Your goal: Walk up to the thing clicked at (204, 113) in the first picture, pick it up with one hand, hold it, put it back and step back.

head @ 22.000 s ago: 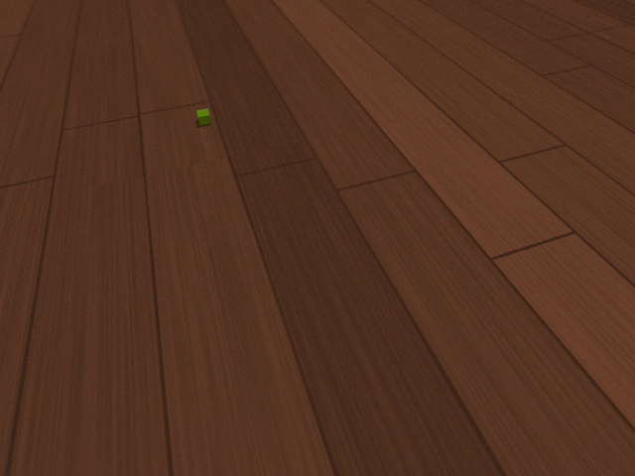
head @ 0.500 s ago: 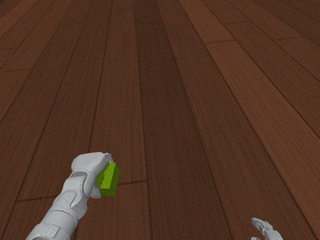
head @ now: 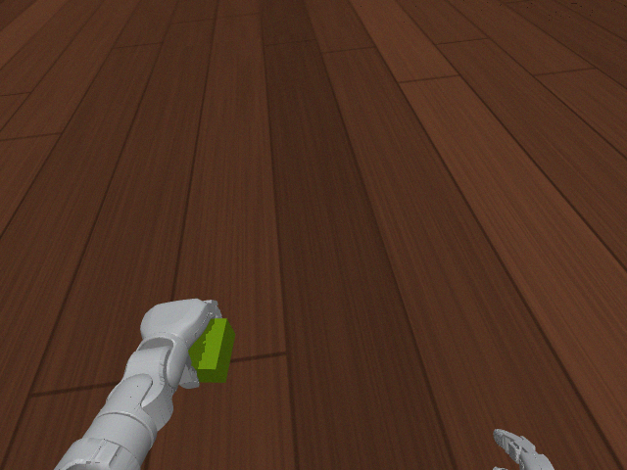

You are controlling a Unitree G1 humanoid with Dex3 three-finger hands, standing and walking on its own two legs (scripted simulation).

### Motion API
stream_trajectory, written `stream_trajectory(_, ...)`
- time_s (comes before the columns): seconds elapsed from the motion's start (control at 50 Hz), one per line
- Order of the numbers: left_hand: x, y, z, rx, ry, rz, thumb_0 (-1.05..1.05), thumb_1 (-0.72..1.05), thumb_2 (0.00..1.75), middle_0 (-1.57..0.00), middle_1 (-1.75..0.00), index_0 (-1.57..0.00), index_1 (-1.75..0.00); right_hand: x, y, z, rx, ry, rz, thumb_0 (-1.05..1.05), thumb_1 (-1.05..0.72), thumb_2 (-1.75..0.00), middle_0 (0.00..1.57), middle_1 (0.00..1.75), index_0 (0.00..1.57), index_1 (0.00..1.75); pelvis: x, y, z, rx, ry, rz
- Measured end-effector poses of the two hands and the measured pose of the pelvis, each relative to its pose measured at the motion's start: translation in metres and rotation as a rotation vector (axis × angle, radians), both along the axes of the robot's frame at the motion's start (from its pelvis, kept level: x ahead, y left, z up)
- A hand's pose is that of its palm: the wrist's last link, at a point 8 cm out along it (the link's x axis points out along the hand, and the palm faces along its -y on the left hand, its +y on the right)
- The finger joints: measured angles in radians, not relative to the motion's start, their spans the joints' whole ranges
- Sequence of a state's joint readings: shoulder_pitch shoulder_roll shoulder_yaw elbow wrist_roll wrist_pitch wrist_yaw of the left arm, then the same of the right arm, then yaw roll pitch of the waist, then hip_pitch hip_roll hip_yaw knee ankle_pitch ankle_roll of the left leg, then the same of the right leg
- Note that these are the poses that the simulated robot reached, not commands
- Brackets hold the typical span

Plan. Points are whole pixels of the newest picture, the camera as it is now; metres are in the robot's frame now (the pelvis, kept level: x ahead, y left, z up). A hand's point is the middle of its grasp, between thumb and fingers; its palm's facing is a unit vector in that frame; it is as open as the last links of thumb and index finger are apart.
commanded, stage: crouch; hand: left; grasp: from above
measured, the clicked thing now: (204, 350) +0.32 +0.20 -0.07
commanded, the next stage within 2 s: lower in 1.96 s
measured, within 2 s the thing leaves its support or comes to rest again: neither
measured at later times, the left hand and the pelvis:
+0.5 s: hand (219, 379) +0.33 +0.22 -0.22, palm faces -0.42 -0.01 -0.91, open 10.3 cm; pelvis -0.03 +0.01 -0.11, yaw +0 degrees
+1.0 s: hand (245, 405) +0.36 +0.22 -0.46, palm faces -0.44 -0.04 -0.90, open 10.3 cm; pelvis -0.07 +0.00 -0.30, yaw +0 degrees
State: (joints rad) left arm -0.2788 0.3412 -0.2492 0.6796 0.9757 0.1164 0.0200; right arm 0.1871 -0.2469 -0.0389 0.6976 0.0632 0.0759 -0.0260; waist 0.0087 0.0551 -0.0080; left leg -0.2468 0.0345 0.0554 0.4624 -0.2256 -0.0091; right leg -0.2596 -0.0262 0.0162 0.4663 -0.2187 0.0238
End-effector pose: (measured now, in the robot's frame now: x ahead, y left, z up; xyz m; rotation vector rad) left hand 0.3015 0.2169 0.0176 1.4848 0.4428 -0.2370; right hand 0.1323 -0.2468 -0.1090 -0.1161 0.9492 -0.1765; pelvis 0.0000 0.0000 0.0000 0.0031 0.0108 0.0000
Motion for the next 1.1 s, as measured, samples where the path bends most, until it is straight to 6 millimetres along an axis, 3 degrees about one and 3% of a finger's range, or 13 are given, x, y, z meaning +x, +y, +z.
stream_trajectory(0.18, -0.006, 0.0, -0.038, 0.018, 0.022, 0.008, 0.06, 0.1, 0.4, -0.99, -0.52, -0.61, -0.46, -0.007, -0.002, -0.003, -0.016, 0.035, 0.01, 0.01, -0.88, -0.89, 0.19, 0.3, 0.2, 0.3, -0.003, 0.0, -0.004, -0.001, 0.035, 0.01)
stream_trajectory(0.32, 0.001, 0.001, -0.09, 0.046, 0.055, 0.001, 0.05, 0.1, 0.4, -0.99, -0.53, -0.61, -0.47, -0.039, -0.014, -0.027, -0.068, 0.127, -0.003, 0.01, -0.88, -0.89, 0.2, 0.3, 0.2, 0.3, -0.012, 0.001, -0.027, -0.011, 0.151, 0.016)
stream_trajectory(0.5, 0.033, 0.0, -0.183, 0.071, -0.004, -0.029, 0.04, 0.1, 0.4, -0.99, -0.54, -0.61, -0.48, -0.101, -0.033, -0.103, -0.147, 0.259, -0.057, 0.01, -0.89, -0.89, 0.19, 0.3, 0.2, 0.3, -0.032, 0.006, -0.107, -0.031, 0.37, 0.014)
stream_trajectory(0.68, 0.053, 0.003, -0.274, 0.072, -0.003, 0.013, 0.03, 0.08, 0.41, -0.98, -0.56, -0.62, -0.5, -0.142, -0.017, -0.196, -0.124, 0.367, -0.08, 0.01, -0.89, -0.89, 0.19, 0.3, 0.2, 0.3, -0.049, 0.011, -0.188, -0.042, 0.513, 0.012)
stream_trajectory(0.8, 0.057, 0.002, -0.333, 0.059, 0.042, -0.004, 0.03, 0.08, 0.41, -0.95, -0.6, -0.62, -0.51, -0.146, -0.004, -0.248, -0.098, 0.384, -0.055, 0.01, -0.89, -0.89, 0.2, 0.3, 0.2, 0.3, -0.058, 0.01, -0.234, -0.049, 0.573, 0.016)
stream_trajectory(0.92, 0.061, 0.001, -0.388, 0.04, 0.039, -0.022, 0.03, 0.08, 0.41, -0.93, -0.63, -0.62, -0.52, -0.139, -0.006, -0.291, -0.105, 0.378, -0.005, 0.01, -0.89, -0.89, 0.2, 0.3, 0.2, 0.3, -0.064, 0.006, -0.278, -0.058, 0.617, 0.017)
stream_trajectory(1.1, 0.07, 0.008, -0.443, 0.042, 0.017, -0.003, 0.02, 0.08, 0.43, -0.94, -0.68, -0.6, -0.54, -0.127, -0.022, -0.334, -0.149, 0.375, 0.049, 0.01, -0.9, -0.89, 0.2, 0.3, 0.2, 0.3, -0.069, 0.002, -0.325, -0.068, 0.639, 0.011)
